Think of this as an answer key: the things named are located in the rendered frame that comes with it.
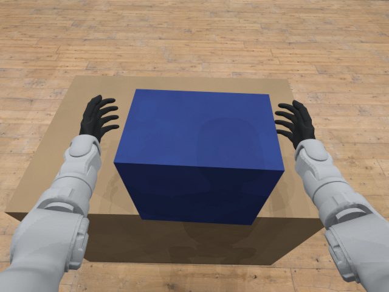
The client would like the right robot forearm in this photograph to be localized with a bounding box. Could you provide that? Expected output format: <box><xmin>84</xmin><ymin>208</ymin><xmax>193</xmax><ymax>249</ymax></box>
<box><xmin>294</xmin><ymin>139</ymin><xmax>389</xmax><ymax>230</ymax></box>

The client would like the pedestal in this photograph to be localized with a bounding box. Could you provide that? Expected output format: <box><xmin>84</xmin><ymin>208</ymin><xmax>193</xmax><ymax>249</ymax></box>
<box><xmin>4</xmin><ymin>75</ymin><xmax>324</xmax><ymax>265</ymax></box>

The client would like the robot right hand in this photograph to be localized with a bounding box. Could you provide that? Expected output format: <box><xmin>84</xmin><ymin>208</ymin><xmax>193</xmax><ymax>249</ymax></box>
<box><xmin>275</xmin><ymin>100</ymin><xmax>315</xmax><ymax>150</ymax></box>

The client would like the robot right upper arm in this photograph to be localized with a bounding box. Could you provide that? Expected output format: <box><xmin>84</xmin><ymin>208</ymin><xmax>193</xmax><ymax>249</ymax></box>
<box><xmin>324</xmin><ymin>214</ymin><xmax>389</xmax><ymax>292</ymax></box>

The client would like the robot left upper arm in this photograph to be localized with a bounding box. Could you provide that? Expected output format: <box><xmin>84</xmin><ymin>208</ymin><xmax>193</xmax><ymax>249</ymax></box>
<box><xmin>0</xmin><ymin>208</ymin><xmax>89</xmax><ymax>292</ymax></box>

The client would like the carton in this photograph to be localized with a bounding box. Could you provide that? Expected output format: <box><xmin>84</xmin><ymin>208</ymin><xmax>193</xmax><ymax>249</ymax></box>
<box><xmin>114</xmin><ymin>89</ymin><xmax>284</xmax><ymax>225</ymax></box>

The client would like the left robot forearm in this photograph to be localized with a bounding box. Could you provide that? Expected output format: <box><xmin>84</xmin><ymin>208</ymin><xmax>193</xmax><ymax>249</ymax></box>
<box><xmin>10</xmin><ymin>134</ymin><xmax>102</xmax><ymax>264</ymax></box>

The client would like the robot left hand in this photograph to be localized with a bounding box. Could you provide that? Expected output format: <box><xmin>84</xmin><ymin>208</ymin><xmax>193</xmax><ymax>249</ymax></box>
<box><xmin>79</xmin><ymin>95</ymin><xmax>119</xmax><ymax>143</ymax></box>

